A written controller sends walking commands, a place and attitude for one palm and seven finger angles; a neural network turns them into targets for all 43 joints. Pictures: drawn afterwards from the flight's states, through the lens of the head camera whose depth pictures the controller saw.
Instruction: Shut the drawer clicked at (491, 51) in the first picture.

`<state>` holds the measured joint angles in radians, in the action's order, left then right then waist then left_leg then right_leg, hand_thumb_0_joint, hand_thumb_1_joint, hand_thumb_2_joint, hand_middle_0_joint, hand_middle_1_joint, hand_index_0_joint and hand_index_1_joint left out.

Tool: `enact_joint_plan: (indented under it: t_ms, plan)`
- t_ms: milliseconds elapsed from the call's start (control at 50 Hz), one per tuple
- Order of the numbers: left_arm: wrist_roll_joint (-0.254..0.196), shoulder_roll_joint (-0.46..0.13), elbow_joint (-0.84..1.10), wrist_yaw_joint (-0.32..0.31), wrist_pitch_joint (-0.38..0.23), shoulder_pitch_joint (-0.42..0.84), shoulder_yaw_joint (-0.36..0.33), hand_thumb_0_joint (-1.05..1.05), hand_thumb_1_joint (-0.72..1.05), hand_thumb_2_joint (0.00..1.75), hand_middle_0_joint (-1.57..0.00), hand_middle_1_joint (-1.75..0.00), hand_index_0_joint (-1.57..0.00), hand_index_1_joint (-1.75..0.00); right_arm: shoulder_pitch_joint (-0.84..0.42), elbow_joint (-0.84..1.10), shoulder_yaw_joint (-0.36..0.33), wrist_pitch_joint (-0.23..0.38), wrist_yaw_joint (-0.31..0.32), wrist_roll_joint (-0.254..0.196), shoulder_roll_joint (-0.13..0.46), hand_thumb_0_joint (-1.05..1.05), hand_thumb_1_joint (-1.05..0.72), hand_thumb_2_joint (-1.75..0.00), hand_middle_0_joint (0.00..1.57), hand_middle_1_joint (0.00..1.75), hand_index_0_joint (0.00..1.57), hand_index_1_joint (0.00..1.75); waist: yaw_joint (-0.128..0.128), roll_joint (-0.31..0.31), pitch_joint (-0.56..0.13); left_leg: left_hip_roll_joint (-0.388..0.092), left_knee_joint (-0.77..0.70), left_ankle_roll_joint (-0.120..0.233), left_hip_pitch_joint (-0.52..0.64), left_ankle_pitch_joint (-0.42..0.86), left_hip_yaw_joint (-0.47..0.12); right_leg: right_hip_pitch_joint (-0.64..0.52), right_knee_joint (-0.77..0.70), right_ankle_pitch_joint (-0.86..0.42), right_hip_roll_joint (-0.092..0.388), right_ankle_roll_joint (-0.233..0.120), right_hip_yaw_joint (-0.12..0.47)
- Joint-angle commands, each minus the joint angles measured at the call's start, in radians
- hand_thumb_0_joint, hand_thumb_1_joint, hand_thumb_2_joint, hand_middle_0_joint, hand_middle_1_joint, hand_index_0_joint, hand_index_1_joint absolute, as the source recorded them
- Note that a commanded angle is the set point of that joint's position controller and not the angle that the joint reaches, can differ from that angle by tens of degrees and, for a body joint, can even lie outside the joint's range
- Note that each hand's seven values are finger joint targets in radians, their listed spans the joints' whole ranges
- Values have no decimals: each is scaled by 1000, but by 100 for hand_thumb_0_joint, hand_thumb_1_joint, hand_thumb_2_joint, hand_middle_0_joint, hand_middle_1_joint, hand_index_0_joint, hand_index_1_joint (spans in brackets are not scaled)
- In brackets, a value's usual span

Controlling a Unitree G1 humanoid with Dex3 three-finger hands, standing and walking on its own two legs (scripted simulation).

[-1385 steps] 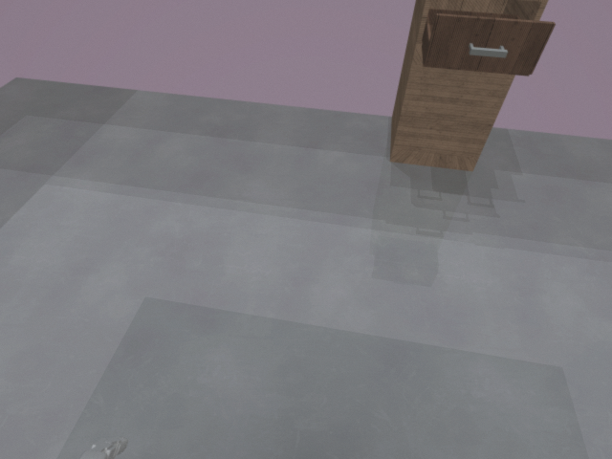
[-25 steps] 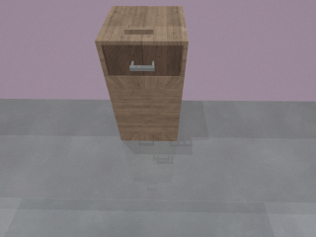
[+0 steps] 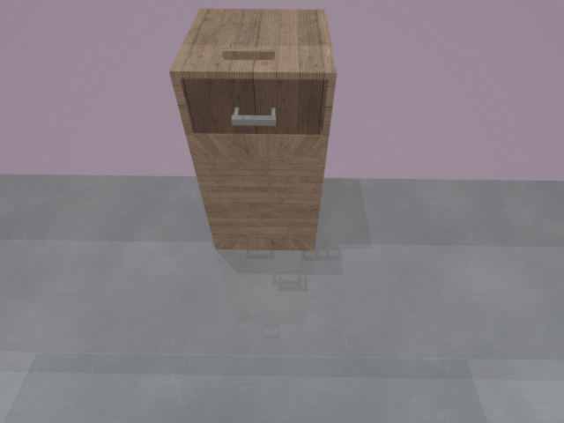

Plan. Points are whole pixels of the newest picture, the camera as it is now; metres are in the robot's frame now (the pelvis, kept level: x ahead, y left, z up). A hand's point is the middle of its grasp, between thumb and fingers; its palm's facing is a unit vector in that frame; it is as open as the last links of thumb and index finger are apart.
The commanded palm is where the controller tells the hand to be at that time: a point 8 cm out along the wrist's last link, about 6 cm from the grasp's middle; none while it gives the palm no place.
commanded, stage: look to check the result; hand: left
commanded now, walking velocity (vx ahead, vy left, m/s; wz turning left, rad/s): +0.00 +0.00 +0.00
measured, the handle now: (254, 115) +0.88 +0.12 -0.07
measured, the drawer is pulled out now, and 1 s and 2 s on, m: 0.00 0.00 0.00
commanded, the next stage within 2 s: stand and wait in 1.28 s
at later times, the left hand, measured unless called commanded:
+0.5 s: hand out of the picture +0.05 +0.24 -0.16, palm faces -0.02 -0.95 -0.31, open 7.4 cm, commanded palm none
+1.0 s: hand out of the picture +0.06 +0.24 -0.16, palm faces -0.02 -0.95 -0.32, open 7.4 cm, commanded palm none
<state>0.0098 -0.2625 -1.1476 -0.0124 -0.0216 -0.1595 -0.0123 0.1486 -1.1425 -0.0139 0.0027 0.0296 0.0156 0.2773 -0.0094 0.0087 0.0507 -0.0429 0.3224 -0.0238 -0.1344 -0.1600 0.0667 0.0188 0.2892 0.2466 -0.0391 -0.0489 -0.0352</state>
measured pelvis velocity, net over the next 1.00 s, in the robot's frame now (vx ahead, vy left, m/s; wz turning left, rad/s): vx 0.00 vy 0.01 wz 0.00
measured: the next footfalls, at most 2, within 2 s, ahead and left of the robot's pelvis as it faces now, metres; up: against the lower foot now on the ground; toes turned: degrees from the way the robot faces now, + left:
none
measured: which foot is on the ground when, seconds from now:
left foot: down 0.00-1.00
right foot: down 0.00-1.00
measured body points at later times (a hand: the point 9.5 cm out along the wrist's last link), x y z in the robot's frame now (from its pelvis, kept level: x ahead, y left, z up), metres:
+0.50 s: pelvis +0.00 +0.01 +0.00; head +0.01 +0.00 +0.45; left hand +0.06 +0.29 -0.14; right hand +0.05 -0.28 -0.15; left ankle +0.01 +0.13 -0.75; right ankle -0.06 -0.08 -0.75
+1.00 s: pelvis +0.00 +0.01 +0.00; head +0.02 +0.00 +0.45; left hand +0.07 +0.29 -0.14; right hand +0.06 -0.28 -0.14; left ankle +0.01 +0.13 -0.75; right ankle -0.06 -0.08 -0.75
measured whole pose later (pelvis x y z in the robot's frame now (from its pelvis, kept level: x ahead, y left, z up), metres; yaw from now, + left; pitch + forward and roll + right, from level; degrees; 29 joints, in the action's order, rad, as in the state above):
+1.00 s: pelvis +0.00 +0.01 +0.00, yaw +0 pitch -1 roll +1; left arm 0.01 -0.30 -1.14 0.00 -0.02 -0.13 -0.01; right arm 0.12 -1.14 -0.01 0.01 0.02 0.01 0.32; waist -0.01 0.01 0.05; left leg -0.03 0.29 -0.01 -0.13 -0.14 0.07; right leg 0.02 0.27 0.24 -0.03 -0.04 -0.03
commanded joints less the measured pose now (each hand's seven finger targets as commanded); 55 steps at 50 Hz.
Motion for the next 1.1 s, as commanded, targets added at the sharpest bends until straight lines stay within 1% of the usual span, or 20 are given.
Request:
enact_joint_plan:
  t_ms: [0,80,160,260,340,380,400,500,560,620,640,680,720,760,780,800,840,980,1060,1080]
  plan:
    - [-4,-186,50,-11,-14,7,-34,0,90,90,-20,-30,-20,-30,-11,43,-28,14,9,-1,166,0,-90,-90,20,30,20,30,-4,-5,-44,-99,-15,40,90,192,-95,91,-55,-288,167,16,103]
    - [-3,-193,52,-11,-16,11,-35,0,90,90,-20,-30,-20,-30,-15,48,-28,16,9,-1,176,0,-90,-90,20,30,20,30,-2,-23,-57,-100,-15,43,97,208,-100,86,-55,-300,166,16,106]
    - [-4,-197,55,-10,-17,19,-35,0,90,90,-20,-30,-20,-30,-18,48,-28,19,9,0,184,0,-90,-90,20,30,20,30,-3,-21,-63,-101,-17,43,97,227,-102,75,-50,-322,168,14,103]
    - [-4,-199,55,-8,-15,24,-34,0,90,90,-20,-30,-20,-30,-26,48,-28,18,7,1,186,0,-90,-90,20,30,20,30,-2,-9,-40,-101,-26,43,91,207,-104,91,-60,-278,168,14,104]
    - [-4,-206,56,-7,-16,30,-33,0,90,90,-20,-30,-20,-30,-29,49,-29,19,6,1,193,0,-90,-90,20,30,20,30,-4,-8,-52,-101,-29,43,98,200,-106,91,-63,-266,169,12,108]
    - [-3,-213,57,-7,-17,28,-34,0,90,90,-20,-30,-20,-30,-33,52,-29,18,6,-2,197,0,-90,-90,20,30,20,30,-2,-26,-50,-101,-28,44,103,201,-108,97,-65,-268,168,16,109]
    - [-4,-212,54,-7,-17,32,-32,0,90,90,-20,-30,-20,-30,-32,50,-29,18,5,0,200,0,-90,-90,20,30,20,30,-5,-11,-59,-103,-29,43,105,194,-105,94,-66,-261,170,14,109]
    - [-3,-217,55,-5,-16,38,-33,0,90,90,-20,-30,-20,-30,-36,50,-28,19,4,-1,202,0,-90,-90,20,30,20,30,-4,-15,-50,-104,-39,43,97,186,-109,94,-69,-238,169,13,107]
    - [-4,-222,57,-6,-18,39,-34,0,90,90,-20,-30,-20,-30,-38,51,-28,22,4,0,209,0,-90,-90,20,30,20,30,-3,-21,-75,-105,-33,45,108,220,-111,77,-62,-274,171,13,107]
    - [-4,-223,56,-5,-17,45,-32,0,90,90,-20,-30,-20,-30,-43,51,-27,21,4,-1,209,0,-90,-90,20,30,20,30,-3,-6,-58,-103,-34,44,99,212,-112,85,-65,-269,172,13,109]
    - [-4,-226,56,-5,-18,43,-34,0,90,90,-20,-30,-20,-30,-39,49,-28,21,4,-1,211,0,-90,-90,20,30,20,30,-4,-9,-72,-104,-36,43,103,207,-110,78,-65,-264,171,12,109]
    - [-3,-228,58,-6,-18,41,-34,0,90,90,-20,-30,-20,-30,-45,53,-29,21,5,-2,215,0,-90,-90,20,30,20,30,-2,-20,-67,-104,-33,45,110,220,-113,86,-64,-274,170,13,109]
    - [-4,-229,55,-4,-17,48,-32,0,90,90,-20,-30,-20,-30,-44,49,-27,22,4,-1,214,0,-90,-90,20,30,20,30,-3,-4,-64,-104,-38,44,104,211,-112,83,-65,-258,172,13,106]
    - [-4,-229,56,-4,-17,48,-32,0,90,90,-20,-30,-20,-30,-49,51,-27,21,3,-1,216,0,-90,-90,20,30,20,30,-3,-12,-51,-104,-41,43,98,202,-112,90,-69,-253,172,13,107]
    - [-2,-232,57,-5,-18,43,-33,0,90,90,-20,-30,-20,-30,-45,54,-28,20,3,-2,219,0,-90,-90,20,30,20,30,-3,-23,-64,-105,-37,43,106,204,-111,89,-70,-254,171,14,108]
    - [-4,-232,56,-4,-17,51,-33,0,90,90,-20,-30,-20,-30,-47,50,-27,21,3,-1,219,0,-90,-90,20,30,20,30,-5,-13,-60,-104,-39,43,104,203,-114,89,-69,-253,171,13,109]
    - [-4,-235,58,-4,-18,49,-33,0,90,90,-20,-30,-20,-30,-46,50,-28,22,3,-1,222,0,-90,-90,20,30,20,30,-4,-8,-78,-105,-37,43,111,221,-112,75,-65,-274,173,12,108]
    - [-3,-240,60,-7,-20,49,-34,0,90,90,-20,-30,-20,-30,-52,55,-29,23,4,-3,227,0,-90,-90,20,30,20,30,-2,-27,-83,-106,-27,44,120,253,-111,72,-61,-324,175,16,105]
    - [-4,-241,60,-7,-20,50,-34,0,90,90,-20,-30,-20,-30,-53,53,-28,23,4,-1,226,0,-90,-90,20,30,20,30,-2,-12,-84,-106,-28,43,118,253,-107,64,-61,-332,179,16,104]
    - [-3,-244,63,-8,-21,48,-35,0,90,90,-20,-30,-20,-30,-53,56,-29,22,4,-3,227,0,-90,-90,20,30,20,30,-3,-30,-84,-104,-24,43,124,257,-111,67,-61,-342,176,18,107]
